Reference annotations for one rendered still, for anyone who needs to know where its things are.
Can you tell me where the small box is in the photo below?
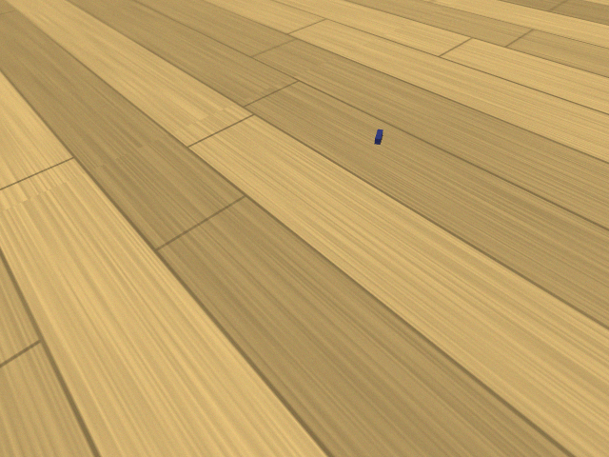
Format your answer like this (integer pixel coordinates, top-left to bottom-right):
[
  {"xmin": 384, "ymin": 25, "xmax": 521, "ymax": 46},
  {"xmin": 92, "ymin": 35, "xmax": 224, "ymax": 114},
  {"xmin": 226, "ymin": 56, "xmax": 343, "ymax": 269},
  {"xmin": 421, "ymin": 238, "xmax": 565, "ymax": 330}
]
[{"xmin": 374, "ymin": 129, "xmax": 383, "ymax": 145}]

